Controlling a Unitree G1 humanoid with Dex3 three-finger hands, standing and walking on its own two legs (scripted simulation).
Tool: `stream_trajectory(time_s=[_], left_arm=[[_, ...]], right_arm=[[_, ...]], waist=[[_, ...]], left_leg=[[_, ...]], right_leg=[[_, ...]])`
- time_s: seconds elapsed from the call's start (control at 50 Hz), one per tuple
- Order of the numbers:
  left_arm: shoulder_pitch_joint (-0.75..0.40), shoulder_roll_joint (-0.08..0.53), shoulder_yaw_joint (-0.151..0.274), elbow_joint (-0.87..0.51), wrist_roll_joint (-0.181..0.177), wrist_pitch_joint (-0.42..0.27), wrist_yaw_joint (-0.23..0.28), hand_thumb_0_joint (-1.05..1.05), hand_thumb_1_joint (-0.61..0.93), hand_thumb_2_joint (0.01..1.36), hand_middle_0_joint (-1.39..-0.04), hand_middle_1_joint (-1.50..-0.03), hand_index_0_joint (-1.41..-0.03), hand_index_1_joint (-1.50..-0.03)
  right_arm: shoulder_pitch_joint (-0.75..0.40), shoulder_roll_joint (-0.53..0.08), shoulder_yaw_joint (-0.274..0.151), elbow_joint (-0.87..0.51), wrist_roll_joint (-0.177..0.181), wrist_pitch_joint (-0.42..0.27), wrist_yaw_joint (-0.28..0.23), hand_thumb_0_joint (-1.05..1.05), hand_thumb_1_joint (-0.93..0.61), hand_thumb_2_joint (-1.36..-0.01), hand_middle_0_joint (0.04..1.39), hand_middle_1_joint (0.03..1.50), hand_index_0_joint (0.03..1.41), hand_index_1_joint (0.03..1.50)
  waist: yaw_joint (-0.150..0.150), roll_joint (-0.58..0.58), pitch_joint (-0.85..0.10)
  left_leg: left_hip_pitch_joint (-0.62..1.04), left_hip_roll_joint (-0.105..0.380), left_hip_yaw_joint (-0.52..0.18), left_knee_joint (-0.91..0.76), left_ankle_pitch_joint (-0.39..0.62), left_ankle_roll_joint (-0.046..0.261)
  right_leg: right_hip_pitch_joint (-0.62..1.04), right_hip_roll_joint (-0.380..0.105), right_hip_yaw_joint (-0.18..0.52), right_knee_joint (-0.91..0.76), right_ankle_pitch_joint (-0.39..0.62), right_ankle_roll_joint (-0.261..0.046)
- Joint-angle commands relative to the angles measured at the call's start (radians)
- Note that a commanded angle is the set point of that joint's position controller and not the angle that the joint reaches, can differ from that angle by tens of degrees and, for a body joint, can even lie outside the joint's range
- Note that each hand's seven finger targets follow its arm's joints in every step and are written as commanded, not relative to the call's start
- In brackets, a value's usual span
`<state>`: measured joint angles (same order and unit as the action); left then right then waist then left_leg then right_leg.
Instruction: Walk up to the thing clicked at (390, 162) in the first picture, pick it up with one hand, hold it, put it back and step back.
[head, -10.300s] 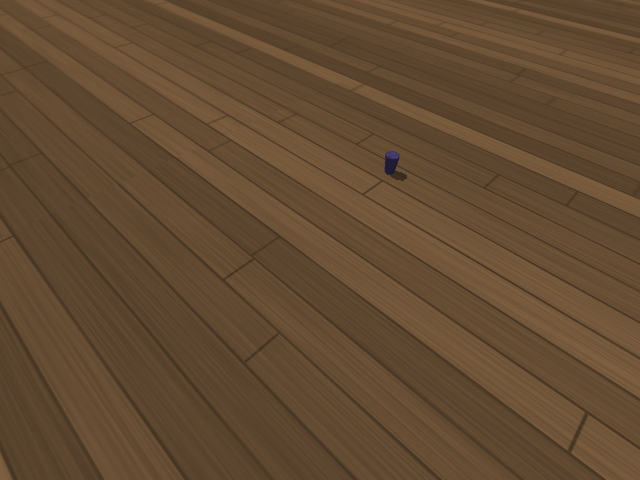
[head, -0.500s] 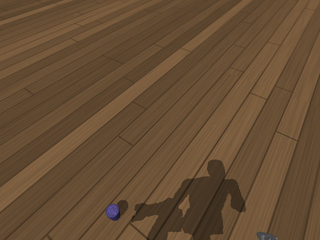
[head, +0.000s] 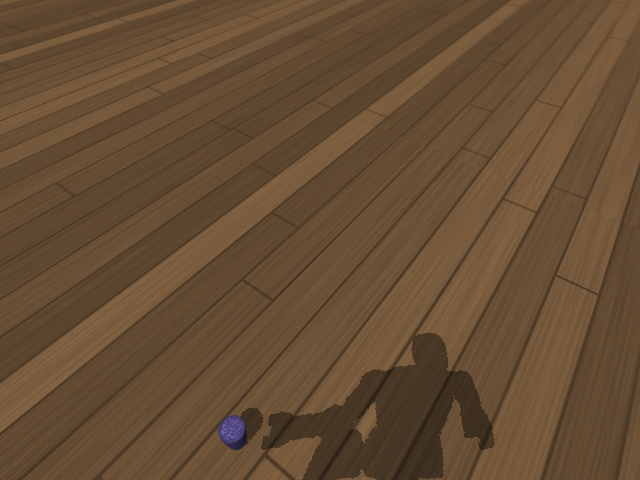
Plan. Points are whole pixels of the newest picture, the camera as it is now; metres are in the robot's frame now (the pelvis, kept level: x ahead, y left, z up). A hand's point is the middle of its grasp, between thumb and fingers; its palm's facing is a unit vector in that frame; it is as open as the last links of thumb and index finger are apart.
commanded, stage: walk up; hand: left
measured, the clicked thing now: (234, 434) +0.40 +0.24 -0.71
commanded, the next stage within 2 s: stand in 1.22 s
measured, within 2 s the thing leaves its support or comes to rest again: neither
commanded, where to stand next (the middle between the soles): +0.02 +0.01 m, yaw -1 degrees
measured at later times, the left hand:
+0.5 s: hand out of the picture +0.05 +0.25 -0.14, palm faces +0.00 -0.94 -0.35, open 7.4 cm
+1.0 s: hand out of the picture +0.07 +0.25 -0.14, palm faces -0.01 -0.94 -0.34, open 7.4 cm
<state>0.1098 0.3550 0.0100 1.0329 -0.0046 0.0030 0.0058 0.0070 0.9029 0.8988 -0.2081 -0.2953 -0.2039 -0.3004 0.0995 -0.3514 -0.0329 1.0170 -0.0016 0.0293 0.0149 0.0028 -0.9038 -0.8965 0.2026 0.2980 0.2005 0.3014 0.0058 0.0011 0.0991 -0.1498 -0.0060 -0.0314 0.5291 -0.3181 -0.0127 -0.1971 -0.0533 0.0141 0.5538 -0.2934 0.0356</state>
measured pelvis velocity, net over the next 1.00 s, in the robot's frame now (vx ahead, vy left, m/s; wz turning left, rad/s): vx -0.02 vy -0.01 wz -0.01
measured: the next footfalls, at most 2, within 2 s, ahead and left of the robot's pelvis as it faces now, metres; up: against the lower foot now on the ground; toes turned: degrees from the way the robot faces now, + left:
none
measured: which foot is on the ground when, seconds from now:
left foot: down 0.00-1.00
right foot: down 0.00-1.00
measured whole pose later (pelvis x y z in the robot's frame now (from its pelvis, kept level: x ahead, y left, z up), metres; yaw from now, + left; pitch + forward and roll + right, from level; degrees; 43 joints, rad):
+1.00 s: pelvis -0.02 -0.01 +0.01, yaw +0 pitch -3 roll +0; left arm 0.08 0.35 0.02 1.12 0.01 -0.01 -0.01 0.01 0.90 0.90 -0.21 -0.30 -0.20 -0.30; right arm 0.11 -0.34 -0.02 1.11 -0.01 0.02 0.02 0.00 -0.90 -0.90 0.20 0.30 0.20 0.30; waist 0.00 0.00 0.07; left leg -0.12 0.02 -0.03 0.36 -0.19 -0.03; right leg -0.15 -0.03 0.01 0.35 -0.15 0.03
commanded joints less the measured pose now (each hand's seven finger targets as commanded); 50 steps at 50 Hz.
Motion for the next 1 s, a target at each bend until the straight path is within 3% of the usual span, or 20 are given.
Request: stream_trajectory(time_s=[0.0,0.04,0.12,0.2,0.3,0.46,0.6,0.76,0.98], left_arm=[[-0.056,0.213,0.054,-0.043,0.003,-0.027,0.008,0.0,0.9,0.9,-0.2,-0.3,-0.2,-0.3],[-0.06,0.215,0.053,-0.033,-0.001,-0.032,0.006,0.0,0.9,0.9,-0.2,-0.3,-0.2,-0.3],[-0.067,0.21,0.047,-0.007,-0.001,-0.031,0.002,0.0,0.9,0.9,-0.2,-0.3,-0.2,-0.3],[-0.069,0.214,0.046,0.008,0.007,-0.034,0.001,0.0,0.9,0.9,-0.2,-0.3,-0.2,-0.3],[-0.07,0.216,0.049,0.017,0.012,-0.038,0.001,0.0,0.9,0.9,-0.2,-0.3,-0.2,-0.3],[-0.067,0.218,0.053,0.03,0.017,-0.038,0.0,0.0,0.9,0.9,-0.2,-0.3,-0.2,-0.3],[-0.055,0.214,0.057,0.037,0.016,-0.041,0.001,0.0,0.9,0.9,-0.2,-0.3,-0.2,-0.3],[-0.055,0.211,0.055,0.033,0.016,-0.039,0.003,0.0,0.9,0.9,-0.2,-0.3,-0.2,-0.3],[-0.062,0.209,0.053,0.023,0.013,-0.037,0.002,0.0,0.9,0.9,-0.2,-0.3,-0.2,-0.3]], right_arm=[[-0.074,-0.22,-0.031,-0.047,0.001,-0.038,-0.009,0.0,-0.9,-0.9,0.2,0.3,0.2,0.3],[-0.075,-0.215,-0.027,-0.037,0.002,-0.041,-0.011,0.0,-0.9,-0.9,0.2,0.3,0.2,0.3],[-0.088,-0.213,-0.028,-0.016,0.002,-0.039,-0.011,0.0,-0.9,-0.9,0.2,0.3,0.2,0.3],[-0.094,-0.208,-0.031,-0.005,0.0,-0.036,-0.009,0.0,-0.9,-0.9,0.2,0.3,0.2,0.3],[-0.088,-0.2,-0.031,0.006,0.001,-0.035,-0.006,0.0,-0.9,-0.9,0.2,0.3,0.2,0.3],[-0.073,-0.201,-0.031,0.023,-0.004,-0.032,-0.002,0.0,-0.9,-0.9,0.2,0.3,0.2,0.3],[-0.05,-0.202,-0.031,0.031,0.0,-0.035,-0.005,0.0,-0.9,-0.9,0.2,0.3,0.2,0.3],[-0.037,-0.202,-0.028,0.033,-0.001,-0.032,-0.006,0.0,-0.9,-0.9,0.2,0.3,0.2,0.3],[-0.027,-0.207,-0.027,0.026,-0.001,-0.037,-0.009,0.0,-0.9,-0.9,0.2,0.3,0.2,0.3]], waist=[[0.019,-0.017,-0.07],[0.014,0.017,-0.1],[0.009,0.057,-0.111],[0.005,0.047,-0.108],[0.0,0.006,-0.129],[-0.003,-0.004,-0.092],[-0.004,0.003,-0.126],[-0.002,0.003,-0.098],[-0.002,0.019,-0.133]], left_leg=[[-0.044,0.157,-0.143,-0.179,0.283,0.087],[-0.015,0.128,-0.105,-0.189,0.307,0.064],[0.023,0.12,-0.088,-0.221,0.244,0.046],[0.014,0.115,-0.085,-0.247,0.173,0.042],[0.044,0.114,-0.071,-0.24,0.189,0.04],[0.015,0.109,-0.079,-0.257,0.094,0.038],[0.034,0.113,-0.075,-0.24,0.167,0.036],[0.02,0.112,-0.076,-0.235,0.162,0.037],[0.016,0.119,-0.076,-0.235,0.219,0.037]], right_leg=[[0.062,-0.033,0.034,-0.126,0.181,-0.058],[0.097,-0.055,0.053,-0.147,0.246,-0.061],[0.093,-0.063,0.057,-0.201,0.23,-0.059],[0.099,-0.064,0.058,-0.237,0.2,-0.053],[0.091,-0.072,0.061,-0.26,0.208,-0.05],[0.047,-0.071,0.076,-0.289,0.104,-0.051],[0.073,-0.073,0.07,-0.273,0.169,-0.054],[0.05,-0.071,0.076,-0.28,0.155,-0.055],[0.094,-0.069,0.064,-0.246,0.238,-0.054]])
